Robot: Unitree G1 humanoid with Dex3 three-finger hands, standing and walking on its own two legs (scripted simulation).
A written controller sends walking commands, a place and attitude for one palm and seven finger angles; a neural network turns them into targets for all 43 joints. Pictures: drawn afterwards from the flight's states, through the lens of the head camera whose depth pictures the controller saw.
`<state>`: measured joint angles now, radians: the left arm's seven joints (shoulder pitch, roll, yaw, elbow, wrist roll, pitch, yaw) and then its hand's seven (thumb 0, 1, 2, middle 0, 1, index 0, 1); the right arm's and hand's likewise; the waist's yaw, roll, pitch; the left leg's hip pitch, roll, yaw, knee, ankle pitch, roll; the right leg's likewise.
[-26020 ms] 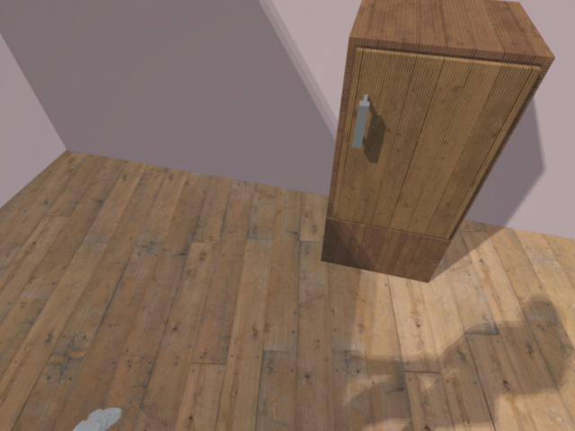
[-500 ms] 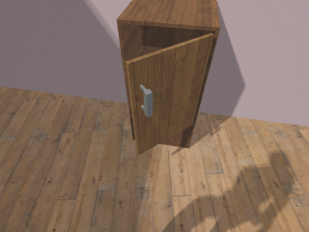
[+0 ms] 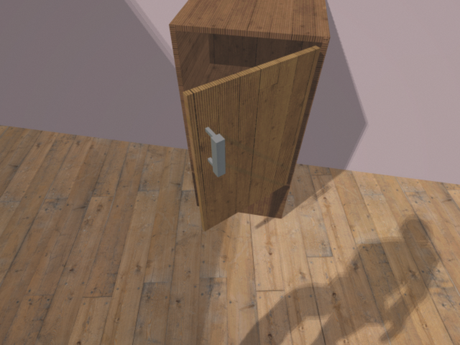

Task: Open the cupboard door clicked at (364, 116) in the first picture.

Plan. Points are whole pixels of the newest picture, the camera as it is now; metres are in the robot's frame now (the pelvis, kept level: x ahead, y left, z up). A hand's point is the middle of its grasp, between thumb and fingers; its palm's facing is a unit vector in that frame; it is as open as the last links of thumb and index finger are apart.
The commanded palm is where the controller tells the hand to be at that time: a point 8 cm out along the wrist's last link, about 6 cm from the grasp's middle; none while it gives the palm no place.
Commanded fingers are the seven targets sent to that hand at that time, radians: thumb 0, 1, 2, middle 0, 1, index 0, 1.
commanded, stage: look to check the result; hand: left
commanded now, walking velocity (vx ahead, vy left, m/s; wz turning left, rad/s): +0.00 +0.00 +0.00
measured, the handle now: (214, 151) +0.57 +0.08 -0.04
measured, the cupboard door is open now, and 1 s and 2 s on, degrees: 44 44 44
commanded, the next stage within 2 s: walk to a spot facing it in 0.20 s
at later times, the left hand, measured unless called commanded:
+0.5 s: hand out of the picture -0.01 +0.17 -0.18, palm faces +0.01 -0.98 -0.20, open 7.3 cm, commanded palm none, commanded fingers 0.00 0.90 0.90 -0.20 -0.30 -0.20 -0.30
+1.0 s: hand out of the picture +0.08 +0.15 -0.16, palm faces -0.24 -0.92 -0.29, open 7.3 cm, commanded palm none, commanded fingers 0.00 0.90 0.90 -0.20 -0.30 -0.20 -0.30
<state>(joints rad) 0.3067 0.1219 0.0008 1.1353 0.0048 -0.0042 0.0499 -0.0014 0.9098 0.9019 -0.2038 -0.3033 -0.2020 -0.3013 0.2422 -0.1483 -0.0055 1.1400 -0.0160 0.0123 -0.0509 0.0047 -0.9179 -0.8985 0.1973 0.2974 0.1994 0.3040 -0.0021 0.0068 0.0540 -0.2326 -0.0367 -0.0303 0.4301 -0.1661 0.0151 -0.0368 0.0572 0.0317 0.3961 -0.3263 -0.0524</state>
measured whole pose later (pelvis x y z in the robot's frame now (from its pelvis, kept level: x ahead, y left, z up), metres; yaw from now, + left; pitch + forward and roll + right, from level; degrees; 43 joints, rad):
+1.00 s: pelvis -0.02 -0.03 +0.00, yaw -20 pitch +1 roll +2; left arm 0.26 0.19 0.07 0.95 0.02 0.03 0.03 0.00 0.91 0.90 -0.20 -0.30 -0.20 -0.30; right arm 0.10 -0.22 -0.08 0.94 -0.01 0.07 -0.04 0.00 -0.91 -0.90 0.20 0.30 0.20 0.30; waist 0.03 0.01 0.10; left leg -0.49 0.02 0.00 1.07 -0.42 -0.05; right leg -0.22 0.08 0.13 0.50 -0.28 -0.08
